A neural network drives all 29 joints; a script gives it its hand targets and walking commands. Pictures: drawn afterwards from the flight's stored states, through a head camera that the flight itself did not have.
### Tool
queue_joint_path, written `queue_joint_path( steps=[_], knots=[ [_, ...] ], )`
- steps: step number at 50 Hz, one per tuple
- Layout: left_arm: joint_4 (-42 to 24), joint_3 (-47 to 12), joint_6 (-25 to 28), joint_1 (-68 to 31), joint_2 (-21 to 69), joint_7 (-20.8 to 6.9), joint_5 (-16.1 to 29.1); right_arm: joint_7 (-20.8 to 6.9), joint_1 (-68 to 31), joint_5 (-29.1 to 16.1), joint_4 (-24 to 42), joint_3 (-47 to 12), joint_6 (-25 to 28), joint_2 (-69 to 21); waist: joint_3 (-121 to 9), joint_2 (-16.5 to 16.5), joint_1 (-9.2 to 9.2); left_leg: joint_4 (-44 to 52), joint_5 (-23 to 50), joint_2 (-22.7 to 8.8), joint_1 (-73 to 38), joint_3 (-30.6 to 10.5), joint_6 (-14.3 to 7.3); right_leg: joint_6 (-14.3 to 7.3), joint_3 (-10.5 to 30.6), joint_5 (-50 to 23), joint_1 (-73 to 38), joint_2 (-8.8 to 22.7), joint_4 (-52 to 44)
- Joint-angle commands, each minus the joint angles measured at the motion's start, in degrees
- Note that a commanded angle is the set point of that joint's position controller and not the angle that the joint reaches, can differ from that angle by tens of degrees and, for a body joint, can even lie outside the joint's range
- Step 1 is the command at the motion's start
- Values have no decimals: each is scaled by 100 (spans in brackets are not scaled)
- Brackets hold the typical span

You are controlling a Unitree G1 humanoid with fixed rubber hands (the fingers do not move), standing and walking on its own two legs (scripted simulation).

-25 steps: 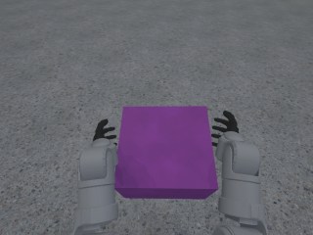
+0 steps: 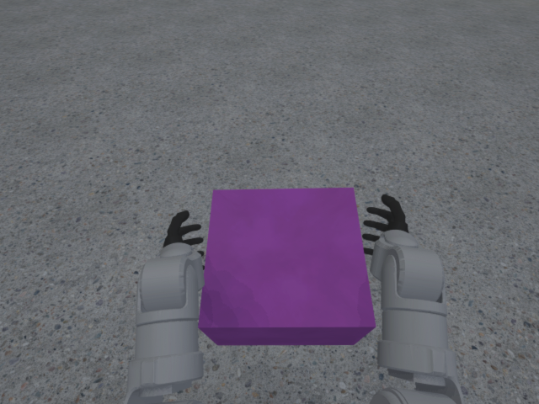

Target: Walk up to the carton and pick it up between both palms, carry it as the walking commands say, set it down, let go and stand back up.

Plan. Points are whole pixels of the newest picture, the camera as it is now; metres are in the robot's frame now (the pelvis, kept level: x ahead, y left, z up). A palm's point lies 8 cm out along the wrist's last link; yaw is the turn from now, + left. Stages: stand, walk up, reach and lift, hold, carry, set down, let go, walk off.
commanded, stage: carry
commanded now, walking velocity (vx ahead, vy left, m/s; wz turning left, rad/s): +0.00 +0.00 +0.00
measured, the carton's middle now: (284, 268) +0.36 -0.02 +0.01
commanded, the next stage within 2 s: none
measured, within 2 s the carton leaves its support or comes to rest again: neither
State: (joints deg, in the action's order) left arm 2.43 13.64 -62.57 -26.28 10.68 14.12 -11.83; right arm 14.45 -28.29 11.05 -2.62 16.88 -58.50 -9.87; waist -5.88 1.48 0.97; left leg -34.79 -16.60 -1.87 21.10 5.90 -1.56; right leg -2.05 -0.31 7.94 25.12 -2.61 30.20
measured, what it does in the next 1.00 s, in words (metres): stands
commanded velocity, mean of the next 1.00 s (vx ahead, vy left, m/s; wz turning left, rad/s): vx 0.00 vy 0.00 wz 0.00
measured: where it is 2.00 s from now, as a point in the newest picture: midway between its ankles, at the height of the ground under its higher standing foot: outside the picture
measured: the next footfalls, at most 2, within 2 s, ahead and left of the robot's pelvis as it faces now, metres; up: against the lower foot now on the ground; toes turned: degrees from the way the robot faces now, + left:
none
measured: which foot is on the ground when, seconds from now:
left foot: down 0.00-1.00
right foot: down 0.00-1.00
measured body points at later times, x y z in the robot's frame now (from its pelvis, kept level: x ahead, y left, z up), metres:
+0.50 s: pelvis +0.00 +0.00 +0.00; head -0.01 +0.02 +0.45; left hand +0.33 +0.15 +0.08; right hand +0.34 -0.16 +0.11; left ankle +0.02 +0.10 -0.73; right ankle +0.08 -0.10 -0.73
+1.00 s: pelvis +0.00 +0.00 +0.00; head -0.01 +0.01 +0.45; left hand +0.33 +0.15 +0.07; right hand +0.34 -0.17 +0.10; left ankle +0.02 +0.10 -0.73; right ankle +0.08 -0.10 -0.73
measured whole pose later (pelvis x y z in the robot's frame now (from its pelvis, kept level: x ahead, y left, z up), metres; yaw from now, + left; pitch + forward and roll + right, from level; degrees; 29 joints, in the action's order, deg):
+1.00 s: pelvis +0.00 +0.00 +0.00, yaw +0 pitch +3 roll +0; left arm 3.9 13.6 -58.5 -23.2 10.5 12.1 -11.8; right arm 12.2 -25.9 11.0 -4.1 16.0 -54.4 -9.5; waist -5.8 1.2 1.0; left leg -34.7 -16.7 -1.9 21.1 5.9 -1.6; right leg -2.0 -0.3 8.0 25.1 -2.6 30.1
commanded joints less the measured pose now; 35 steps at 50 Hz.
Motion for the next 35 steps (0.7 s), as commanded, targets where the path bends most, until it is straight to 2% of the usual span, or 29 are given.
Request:
queue_joint_path(
  steps=[1, 2, 3, 4, 5, 6, 8, 9, 10, 11, 12, 13, 14, 15, 17, 18, 19, 20, 22, 23, 24, 25, 28, 29, 30, 31, 32, 34, 35],
  knots=[
    [-102, -3444, 346, -3041, 4854, -1605, 1997, -1940, -2434, -2090, -642, -3743, -149, -5087, -1820, -31, -148, 716, -43, -590, -592, -778, 9, -149, 910, -89, -1024, 800, -420],
    [575, -3084, 410, -3301, 4547, -1577, 1783, -1916, -2784, -1888, -1175, -3360, -52, -4693, -1584, -219, -156, 666, -256, -535, -497, -696, 42, -168, 1068, 90, -886, 840, -557],
    [594, -3078, 458, -2944, 4624, -1586, 1718, -1948, -2604, -1891, -1088, -3497, -5, -4809, -1684, -77, -184, 598, -70, -551, -562, -741, 10, -175, 1093, -43, -855, 868, -570],
    [137, -3175, 569, -3333, 4635, -1593, 2000, -1907, -2835, -2085, -699, -3521, 108, -4821, -1854, 21, -156, 675, -178, -502, -549, -777, -10, -188, 1090, 278, -976, 856, -553],
    [32, -3294, 594, -3580, 4721, -1572, 2010, -1911, -2935, -2092, -760, -3493, 138, -4918, -1989, -341, -139, 644, 56, -545, -789, -816, -18, -243, 1018, -57, -990, 847, -510],
    [-40, -3181, 606, -3321, 4582, -1528, 1997, -1883, -2603, -2059, -793, -3489, 105, -4872, -1941, -95, -150, 522, 174, -561, -700, -752, -23, -186, 968, -571, -1050, 876, -446],
    [-579, -3409, 517, -3219, 4660, -1419, 2243, -1784, -2576, -2313, -124, -3615, 45, -4830, -1856, -166, -138, 700, 132, -579, -738, -800, -23, -182, 878, -408, -966, 819, -345],
    [-577, -3711, 405, -2887, 4953, -1495, 2236, -1850, -2002, -2225, -305, -3804, -72, -5091, -1858, -434, -143, 769, -8, -584, -756, -825, -64, -179, 856, -196, -844, 771, -336],
    [567, -3152, 474, -2790, 4650, -1579, 1774, -1905, -2563, -1929, -817, -3499, 52, -4681, -1751, -255, -164, 789, 218, -627, -602, -876, -44, -166, 844, -309, -852, 763, -333],
    [-352, -3546, 440, -3050, 4855, -1526, 2171, -1882, -2222, -2199, -537, -3764, -54, -5064, -1698, -239, -168, 732, -197, -543, -563, -779, -37, -187, 941, 93, -868, 827, -443],
    [-602, -3487, 444, -3308, 4680, -1476, 2259, -1805, -2411, -2220, -321, -3640, -38, -4897, -1740, -279, -145, 732, -20, -573, -578, -844, -54, -206, 951, -151, -921, 837, -414],
    [494, -3161, 448, -2865, 4537, -1537, 1837, -1895, -2115, -1807, -1227, -3375, -31, -4674, -1634, -191, -183, 683, -249, -497, -490, -746, -54, -157, 1064, 106, -824, 880, -538],
    [487, -3152, 601, -3360, 4489, -1570, 1860, -1897, -2546, -1731, -1229, -3186, 133, -4556, -1867, -219, -146, 642, -92, -517, -687, -744, -26, -178, 1052, -81, -936, 847, -505],
    [-238, -3291, 601, -3227, 4527, -1488, 2112, -1836, -2428, -2062, -551, -3405, 130, -4705, -1754, -101, -148, 805, -28, -566, -649, -941, -63, -163, 944, 28, -872, 785, -427],
    [74, -3253, 623, -3185, 4693, -1511, 1967, -1852, -2842, -2070, -439, -3552, 180, -4794, -1733, -241, -159, 1023, 57, -672, -726, -1063, -106, -142, 773, 79, -715, 641, -235],
    [-341, -3432, 608, -3156, 4595, -1469, 2043, -1864, -2345, -2113, -585, -3630, 120, -4858, -1756, -424, -171, 1012, 186, -768, -691, -1114, -114, -151, 651, -46, -806, 610, -214],
    [-1, -3341, 583, -2941, 4564, -1484, 1931, -1877, -2206, -1946, -753, -3456, 103, -4682, -1650, -395, -178, 952, 604, -801, -730, -1048, -117, -106, 626, -407, -747, 588, -160],
    [-665, -3667, 487, -2793, 4890, -1497, 2164, -1868, -2064, -2255, -173, -3931, -11, -5152, -1625, -250, -170, 900, 311, -691, -587, -930, -93, -146, 701, -385, -856, 629, -186],
    [-170, -3597, 473, -2775, 4912, -1546, 2126, -1887, -2146, -2151, -418, -3744, 14, -4946, -1916, -386, -150, 761, 474, -635, -773, -827, -45, -181, 726, -651, -976, 699, -148],
    [-552, -3700, 464, -2846, 4967, -1555, 2249, -1908, -2137, -2315, -109, -3941, -28, -5096, -1810, -272, -155, 795, 166, -580, -601, -810, -34, -220, 835, -409, -1029, 724, -286],
    [329, -3434, 498, -2610, 4783, -1657, 1932, -1972, -1835, -1894, -955, -3593, 17, -4855, -1830, -398, -150, 742, -36, -535, -628, -746, -53, -169, 855, -244, -983, 733, -387],
    [449, -3302, 565, -2775, 4682, -1652, 1809, -1996, -2182, -1800, -990, -3561, 76, -4738, -1630, -232, -153, 803, 39, -603, -639, -762, -30, -131, 824, -400, -929, 725, -345],
    [340, -3295, 771, -2917, 4561, -1665, 1818, -2033, -2302, -1866, -962, -3452, 305, -4668, -1718, -358, -154, 863, 498, -648, -729, -882, -44, -139, 693, -636, -928, 641, -219],
    [-697, -3557, 821, -3519, 4618, -1540, 2240, -1933, -2521, -2226, -242, -3641, 321, -4832, -1816, -469, -156, 837, 563, -658, -810, -863, -44, -190, 703, -531, -986, 689, -178],
    [-509, -3702, 699, -2756, 4735, -1608, 2125, -1999, -1789, -2093, -410, -3752, 181, -4917, -1794, -524, -158, 921, 420, -640, -846, -868, -43, -152, 687, -495, -818, 658, -197],
    [-710, -3709, 636, -3018, 4924, -1576, 2180, -1981, -2386, -2296, 55, -3982, 160, -5108, -1734, -487, -187, 850, 273, -583, -817, -812, -100, -174, 786, -446, -815, 703, -262],
    [117, -3356, 670, -2887, 4595, -1564, 1944, -1935, -2329, -1981, -581, -3554, 213, -4580, -1808, -387, -173, 845, 315, -658, -710, -824, -39, -168, 653, -455, -1001, 693, -209],
    [-685, -3631, 643, -2968, 4749, -1580, 2206, -1956, -2116, -2245, -162, -3884, 142, -4980, -1650, -220, -156, 822, 103, -583, -610, -817, -34, -200, 825, -412, -988, 747, -311],
    [-563, -3773, 527, -2583, 4971, -1615, 2238, -1941, -1742, -2181, -162, -3969, 30, -5093, -1707, -215, -169, 782, -55, -540, -673, -758, -40, -192, 894, -195, -940, 740, -337]
  ],
)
